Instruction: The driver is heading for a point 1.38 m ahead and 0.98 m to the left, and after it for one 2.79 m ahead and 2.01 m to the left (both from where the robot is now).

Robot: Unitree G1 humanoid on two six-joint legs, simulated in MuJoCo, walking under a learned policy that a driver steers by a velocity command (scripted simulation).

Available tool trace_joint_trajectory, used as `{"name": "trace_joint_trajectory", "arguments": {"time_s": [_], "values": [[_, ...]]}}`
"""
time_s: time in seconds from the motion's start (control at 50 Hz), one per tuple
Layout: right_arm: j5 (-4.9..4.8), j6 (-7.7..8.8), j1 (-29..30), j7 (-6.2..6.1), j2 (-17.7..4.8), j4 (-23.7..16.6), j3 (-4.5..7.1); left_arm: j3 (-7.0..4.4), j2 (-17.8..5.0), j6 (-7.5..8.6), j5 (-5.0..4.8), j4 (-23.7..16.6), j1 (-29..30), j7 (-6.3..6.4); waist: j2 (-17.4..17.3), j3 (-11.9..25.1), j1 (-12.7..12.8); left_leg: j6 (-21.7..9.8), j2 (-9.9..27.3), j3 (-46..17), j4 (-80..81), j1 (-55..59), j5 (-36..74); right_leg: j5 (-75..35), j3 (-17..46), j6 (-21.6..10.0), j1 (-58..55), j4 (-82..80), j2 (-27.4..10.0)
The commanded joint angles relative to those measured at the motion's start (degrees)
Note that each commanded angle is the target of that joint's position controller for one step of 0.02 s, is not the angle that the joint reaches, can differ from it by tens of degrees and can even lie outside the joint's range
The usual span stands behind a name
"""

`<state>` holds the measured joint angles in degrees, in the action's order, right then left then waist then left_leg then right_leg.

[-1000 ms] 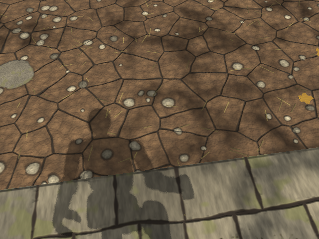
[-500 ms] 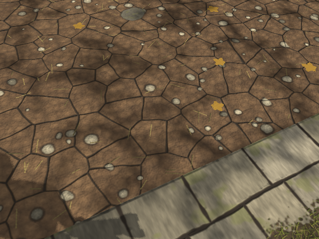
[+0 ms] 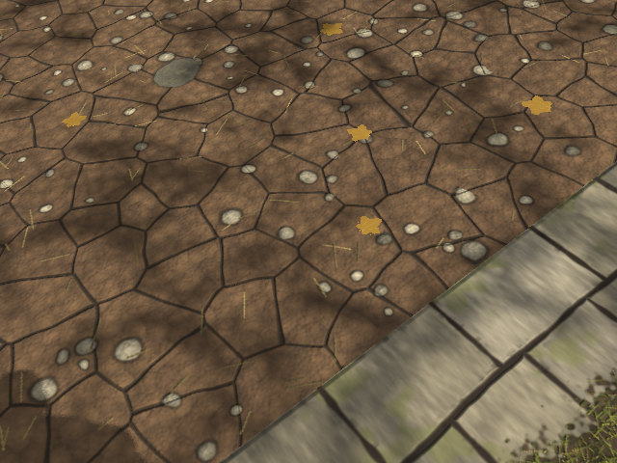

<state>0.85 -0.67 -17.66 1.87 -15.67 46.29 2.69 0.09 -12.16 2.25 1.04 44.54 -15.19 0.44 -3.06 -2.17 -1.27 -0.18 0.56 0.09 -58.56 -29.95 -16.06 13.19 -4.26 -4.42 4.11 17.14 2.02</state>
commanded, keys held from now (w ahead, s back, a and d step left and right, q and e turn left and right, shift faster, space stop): q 1.00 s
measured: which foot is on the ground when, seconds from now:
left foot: up 0.00-0.26, down 0.28-0.72, up 0.74-1.00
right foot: down 0.00-0.28, up 0.30-0.70, down 0.72-1.00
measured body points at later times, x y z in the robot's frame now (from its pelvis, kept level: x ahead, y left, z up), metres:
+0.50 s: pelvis +0.08 +0.01 -0.01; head +0.11 +0.03 +0.44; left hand +0.14 +0.29 -0.13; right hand +0.25 -0.24 -0.12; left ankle +0.11 +0.08 -0.75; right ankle +0.12 -0.13 -0.69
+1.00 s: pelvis +0.10 -0.03 -0.01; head +0.14 -0.04 +0.44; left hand +0.06 +0.26 -0.10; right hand +0.36 -0.20 -0.13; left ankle +0.00 +0.05 -0.68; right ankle +0.16 -0.12 -0.75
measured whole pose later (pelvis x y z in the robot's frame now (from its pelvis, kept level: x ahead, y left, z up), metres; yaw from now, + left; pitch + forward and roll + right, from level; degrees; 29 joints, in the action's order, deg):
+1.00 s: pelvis +0.10 -0.03 -0.01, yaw +34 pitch +1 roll +1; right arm 0.8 -5.2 -11.5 2.7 -18.4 40.6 5.0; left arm -1.4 -14.3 -0.3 1.6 38.7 -12.2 2.1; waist -2.5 -3.4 0.1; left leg 3.1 -2.7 -2.3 -58.3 -25.0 -24.9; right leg 13.1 -5.3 -1.9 12.3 24.8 -1.8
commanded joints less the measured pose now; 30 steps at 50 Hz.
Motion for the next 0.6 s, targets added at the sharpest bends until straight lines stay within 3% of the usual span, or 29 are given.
{"name": "trace_joint_trajectory", "arguments": {"time_s": [0.02, 0.12, 0.18, 0.24, 0.26, 0.28, 0.3, 0.32, 0.34, 0.36, 0.38, 0.4, 0.46, 0.54, 0.6], "values": [[0.58, -0.52, -1.4, -0.12, -4.2, -2.2, 1.48, -2.16, -8.3, 0.44, -0.3, -2.3, -0.5, 1.41, 8.8, 1.3, 0.3, 0.6, 0.0, -0.2, 0.1, -3.5, 3.4, -46.7, 1.6, -3.0, -4.0, -1.3, -15.0], [1.13, -0.96, 5.0, 0.53, -1.4, -5.3, 0.42, -2.49, -8.7, -0.57, -0.32, -0.3, -2.8, 2.08, 9.2, 0.1, 2.8, -0.1, 0.2, 3.5, 12.4, -2.4, 3.5, -47.2, -1.1, -4.6, -6.1, 2.3, -15.7], [1.01, -0.84, 5.0, 0.59, -1.6, -6.3, 0.39, -3.07, -9.7, -1.06, -0.32, 0.2, -2.4, 2.03, 9.4, 0.6, 2.5, -2.4, -1.1, 5.5, 17.4, 1.3, 1.0, -50.7, -1.7, -4.9, -6.0, 6.6, -16.3], [0.95, -0.16, 0.0, -0.08, -2.8, -5.9, 1.08, -3.8, -10.9, -1.43, -0.57, 0.0, -0.3, 2.04, 8.2, 4.2, -0.2, -5.7, -3.8, 6.5, 24.1, 9.9, -0.6, -54.2, -2.9, -3.7, -4.0, 18.9, -15.4], [1.41, 0.62, -4.7, -0.53, -3.7, -5.2, 1.49, -4.04, -11.5, -1.47, -0.85, -0.3, 1.1, 1.97, 5.3, 6.9, -3.8, -7.6, -3.1, 4.1, 31.6, 18.0, 9.1, -48.1, -4.9, -1.3, 0.5, 29.1, -13.2], [1.68, 1.31, -8.7, -1.26, -10.9, -5.6, 3.34, -3.48, -9.6, -1.21, -0.8, -2.4, 0.5, 1.75, -3.6, 12.1, -5.4, -12.4, 9.6, -12.9, 33.9, 29.7, 32.8, -19.8, -6.4, 2.0, 12.4, 46.5, -7.2], [-0.72, 0.53, -7.3, -1.64, -16.2, -5.8, 4.87, -2.88, -6.6, -2.04, -0.42, -5.2, -0.3, 1.15, -12.6, 16.4, -1.9, -24.7, 21.5, -34.2, 36.3, 34.6, 52.7, 22.9, 0.0, 4.4, 25.8, 60.8, 5.0], [-2.75, 0.13, -6.8, -1.62, -14.3, -6.0, 4.79, -2.7, -7.6, -2.61, 1.08, -3.8, -1.1, 1.1, -3.8, 15.4, -2.5, -25.6, 22.0, -29.6, 37.0, 31.3, 46.0, 23.4, 7.5, 4.9, 26.2, 62.5, -0.3], [-1.98, -0.35, -2.6, -1.93, -10.6, -6.6, 3.77, -2.85, -8.0, -2.68, 0.58, -3.9, 1.0, 1.06, -1.0, 7.6, -1.5, -23.9, 19.2, -25.1, 38.3, 25.1, 36.5, 19.9, 7.4, 5.2, 28.5, 61.6, -1.6], [-1.16, -1.05, 1.3, -2.2, -7.3, -6.9, 2.67, -3.11, -8.6, -2.59, 0.33, -3.8, 2.4, 1.25, 2.4, 1.8, 0.4, -19.8, 14.7, -20.4, 40.6, 19.0, 29.0, 15.8, 7.1, 5.5, 28.5, 55.6, -3.2], [-1.05, -1.32, 4.1, -2.49, -6.3, -7.5, 2.29, -3.29, -9.1, -2.91, 0.76, -4.3, 2.9, 1.31, 1.4, 0.5, 1.6, -16.9, 11.1, -17.7, 41.4, 16.4, 25.5, 13.0, 7.0, 5.9, 27.1, 50.6, -3.9], [-0.58, -1.37, 5.0, -2.48, -6.4, -7.8, 2.29, -3.11, -8.5, -3.52, 1.31, -3.6, 1.1, 1.11, 0.1, 1.6, 2.1, -15.9, 8.8, -15.5, 41.1, 15.4, 27.0, 11.1, 5.8, 6.4, 24.8, 48.9, -3.0], [-0.21, -0.92, 3.6, -1.79, -8.9, -7.5, 3.13, -2.68, -7.0, -4.38, 0.48, -3.8, -0.3, 0.77, -0.8, 5.2, 1.9, -14.6, 7.2, -15.0, 40.4, 16.6, 25.6, 10.4, 5.3, 7.4, 23.0, 41.3, -1.8], [0.17, -1.69, 3.2, -1.56, -9.9, -8.2, 3.78, -2.65, -7.4, -4.78, 0.38, -5.9, 4.1, 0.95, -3.7, 4.7, -0.2, -13.8, 6.7, -19.8, 42.1, 15.6, 7.1, 8.5, 6.3, 7.6, 23.0, 33.8, -1.7], [0.66, -2.13, 3.7, -1.22, -10.3, -8.9, 4.15, -2.65, -7.6, -4.2, 0.02, -6.9, 5.4, 1.1, -4.4, 4.4, -0.9, -13.3, 6.5, -23.2, 41.2, 14.5, 4.5, 8.9, 6.5, 7.1, 20.7, 29.0, -0.6]]}}
Keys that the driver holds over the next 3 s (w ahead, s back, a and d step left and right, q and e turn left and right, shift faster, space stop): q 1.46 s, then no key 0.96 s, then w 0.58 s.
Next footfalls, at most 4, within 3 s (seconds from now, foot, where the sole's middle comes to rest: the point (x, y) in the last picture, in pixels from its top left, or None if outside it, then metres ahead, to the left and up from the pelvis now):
0.28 left None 0.15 0.09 -0.79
0.72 right None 0.19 -0.10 -0.79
1.16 left None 0.04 0.07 -0.79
1.70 right None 0.20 -0.04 -0.79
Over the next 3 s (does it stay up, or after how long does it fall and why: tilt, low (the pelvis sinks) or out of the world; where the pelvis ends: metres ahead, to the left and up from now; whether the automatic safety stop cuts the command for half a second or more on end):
stays up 0.21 0.08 -0.01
